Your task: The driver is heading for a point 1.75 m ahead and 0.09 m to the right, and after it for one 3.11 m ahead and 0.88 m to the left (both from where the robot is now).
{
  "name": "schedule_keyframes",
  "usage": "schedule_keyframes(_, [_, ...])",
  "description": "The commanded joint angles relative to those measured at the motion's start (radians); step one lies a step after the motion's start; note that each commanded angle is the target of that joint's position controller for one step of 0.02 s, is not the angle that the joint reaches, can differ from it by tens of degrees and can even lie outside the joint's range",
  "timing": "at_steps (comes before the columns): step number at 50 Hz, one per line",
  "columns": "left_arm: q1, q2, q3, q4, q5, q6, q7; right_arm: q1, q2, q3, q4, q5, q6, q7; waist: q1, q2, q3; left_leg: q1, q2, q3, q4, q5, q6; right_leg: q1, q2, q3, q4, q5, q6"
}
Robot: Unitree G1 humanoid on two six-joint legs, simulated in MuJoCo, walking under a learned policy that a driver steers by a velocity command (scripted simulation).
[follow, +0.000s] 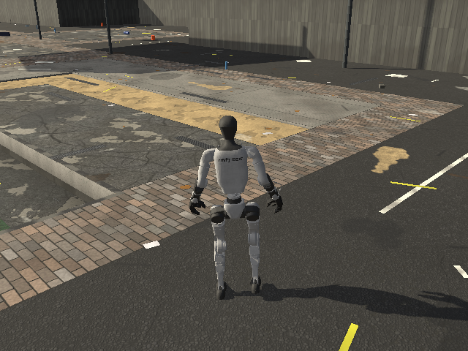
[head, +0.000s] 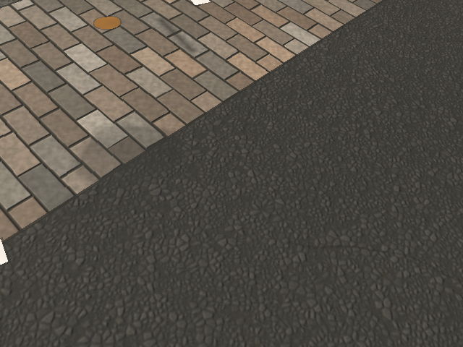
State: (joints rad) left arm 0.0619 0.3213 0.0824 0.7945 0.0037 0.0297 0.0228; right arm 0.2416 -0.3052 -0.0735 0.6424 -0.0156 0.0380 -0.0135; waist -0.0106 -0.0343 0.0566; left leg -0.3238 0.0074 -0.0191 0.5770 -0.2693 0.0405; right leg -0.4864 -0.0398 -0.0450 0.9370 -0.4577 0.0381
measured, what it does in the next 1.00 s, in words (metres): steps on the spot: right foot, then right foot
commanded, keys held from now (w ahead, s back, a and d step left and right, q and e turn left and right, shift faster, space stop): q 0.16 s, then no key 0.12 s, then e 0.72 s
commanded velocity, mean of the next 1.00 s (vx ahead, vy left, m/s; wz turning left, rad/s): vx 0.01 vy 0.00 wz -0.07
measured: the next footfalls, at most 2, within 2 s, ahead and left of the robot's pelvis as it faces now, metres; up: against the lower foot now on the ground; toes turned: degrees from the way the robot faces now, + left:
right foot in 0.36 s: +0.07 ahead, -0.14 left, +0.00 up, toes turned +10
right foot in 1.00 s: +0.03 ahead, -0.17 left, +0.00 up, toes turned -12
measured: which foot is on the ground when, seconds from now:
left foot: down 0.00-1.00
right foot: up 0.00-0.34, down 0.36-0.70, up 0.72-0.98, down 1.00-1.00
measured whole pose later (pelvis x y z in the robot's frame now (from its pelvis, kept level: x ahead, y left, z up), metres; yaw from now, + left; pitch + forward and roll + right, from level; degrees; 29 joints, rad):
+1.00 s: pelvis +0.01 -0.06 -0.01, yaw -10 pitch +1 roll +1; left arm 0.14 0.32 0.07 0.70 -0.02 0.07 -0.03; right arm 0.17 -0.30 -0.08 0.70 0.01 0.01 -0.04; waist -0.01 0.01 0.06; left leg -0.27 0.10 0.14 0.58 -0.31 -0.05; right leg -0.31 -0.02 -0.03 0.63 -0.29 0.01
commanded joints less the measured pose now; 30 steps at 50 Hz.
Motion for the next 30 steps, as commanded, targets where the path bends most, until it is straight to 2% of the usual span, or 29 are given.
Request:
schedule_keyframes(1, [-0.022,0.100,0.033,-0.057,0.008,-0.012,0.017,-0.065,-0.170,-0.045,-0.082,0.019,-0.038,-0.012,0.019,0.164,-0.112,0.172,0.229,-0.315,-0.253,0.311,0.169,-0.176,0.007,0.100,0.180,0.046,0.008])
schedule_keyframes(3, [-0.009,0.088,0.032,-0.055,0.003,-0.018,0.012,-0.059,-0.148,-0.033,-0.088,0.015,-0.034,-0.021,0.026,0.168,-0.149,0.181,0.200,-0.290,-0.236,0.407,0.173,-0.130,0.027,0.099,0.198,0.096,0.025])
schedule_keyframes(5, [-0.019,0.071,0.025,-0.060,-0.006,-0.022,0.009,-0.041,-0.152,-0.036,-0.090,0.017,-0.030,-0.026,0.015,0.161,-0.156,0.223,0.188,-0.293,-0.223,0.421,0.175,-0.130,0.037,0.104,0.104,0.118,0.035])
schedule_keyframes(8, [-0.050,0.055,0.015,-0.071,-0.007,-0.027,0.002,-0.026,-0.173,-0.045,-0.093,0.021,-0.019,-0.032,-0.008,0.177,-0.152,0.239,0.182,-0.334,-0.208,0.362,0.181,-0.088,0.048,0.116,-0.060,0.117,0.048])
schedule_keyframes(12, [-0.017,0.068,0.011,-0.059,-0.015,-0.030,-0.014,-0.047,-0.166,-0.040,-0.098,0.011,-0.008,-0.021,-0.020,0.199,-0.156,0.174,0.187,-0.364,-0.190,0.362,0.192,0.053,0.046,0.097,-0.180,0.087,0.040])
schedule_keyframes(14, [-0.007,0.071,0.010,-0.059,-0.016,-0.033,-0.021,-0.055,-0.158,-0.033,-0.092,0.013,-0.003,-0.015,-0.023,0.199,-0.151,0.169,0.186,-0.392,-0.171,0.387,0.191,0.095,0.046,0.089,-0.242,0.079,0.028])
schedule_keyframes(16, [0.048,0.048,0.000,-0.038,-0.011,-0.040,-0.033,-0.093,-0.111,-0.012,-0.085,0.017,-0.002,-0.013,0.014,0.177,-0.164,0.149,0.164,-0.361,-0.133,0.377,0.157,0.208,0.030,0.072,-0.423,0.195,0.005])
schedule_keyframes(17, [0.070,0.028,-0.010,-0.028,0.002,-0.045,-0.040,-0.081,-0.072,0.004,-0.068,0.017,-0.006,-0.012,0.031,0.150,-0.163,0.110,0.132,-0.330,-0.132,0.301,0.111,0.308,0.015,0.078,-0.581,0.363,-0.014])
schedule_keyframes(18, [0.074,0.053,-0.013,-0.024,0.023,-0.048,-0.042,-0.024,-0.031,0.016,-0.041,-0.004,-0.015,-0.010,-0.003,0.068,-0.172,0.071,0.072,-0.265,-0.083,0.160,0.049,0.388,-0.069,0.173,-0.607,0.487,-0.045])
schedule_keyframes(19, [0.022,0.107,-0.013,-0.041,0.027,-0.049,-0.039,0.061,-0.032,0.016,-0.026,-0.031,-0.024,-0.006,-0.091,-0.101,-0.158,0.050,-0.026,-0.169,-0.031,-0.065,-0.007,0.369,-0.176,0.300,-0.579,0.656,-0.122])
schedule_keyframes(20, [-0.044,0.072,-0.025,-0.044,0.027,-0.051,-0.041,0.020,-0.055,0.010,-0.030,-0.037,-0.029,-0.010,-0.089,-0.149,-0.113,0.120,-0.009,-0.136,-0.109,-0.052,-0.048,0.217,-0.197,0.342,-0.611,0.471,-0.201])
schedule_keyframes(21, [-0.059,0.063,-0.026,-0.054,0.018,-0.054,-0.045,-0.037,-0.099,-0.001,-0.018,-0.032,-0.032,-0.015,-0.054,-0.110,-0.077,0.157,-0.009,-0.129,-0.119,0.018,-0.058,0.188,-0.131,0.306,-0.620,0.330,-0.169])
schedule_keyframes(22, [-0.027,0.086,-0.021,-0.041,0.011,-0.059,-0.043,-0.088,-0.111,-0.009,-0.021,-0.024,-0.031,-0.020,-0.022,-0.095,-0.076,0.176,-0.016,-0.117,-0.102,0.062,-0.053,0.179,-0.103,0.289,-0.619,0.275,-0.134])
schedule_keyframes(24, [-0.009,0.145,-0.009,-0.039,-0.007,-0.066,-0.037,-0.104,-0.108,-0.013,-0.028,-0.014,-0.024,-0.030,-0.013,-0.113,-0.048,0.153,-0.019,-0.102,-0.087,0.080,-0.048,0.178,-0.096,0.319,-0.616,0.286,-0.128])
schedule_keyframes(26, [0.012,0.143,-0.007,-0.041,-0.015,-0.058,-0.024,-0.095,-0.090,-0.014,-0.020,-0.009,-0.031,-0.035,-0.004,-0.108,-0.056,0.128,-0.029,-0.074,-0.074,0.066,-0.053,0.202,-0.098,0.352,-0.596,0.323,-0.148])
schedule_keyframes(30, [0.034,0.148,0.004,-0.063,-0.022,-0.029,-0.007,-0.078,-0.067,-0.024,-0.010,0.002,-0.045,-0.033,0.011,-0.090,-0.080,0.093,-0.041,-0.039,-0.041,0.041,-0.054,0.225,-0.097,0.424,-0.551,0.389,-0.190])
Over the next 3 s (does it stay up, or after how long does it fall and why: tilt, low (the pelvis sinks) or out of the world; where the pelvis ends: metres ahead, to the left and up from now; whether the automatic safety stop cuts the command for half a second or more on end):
stays up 0.76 -0.05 -0.02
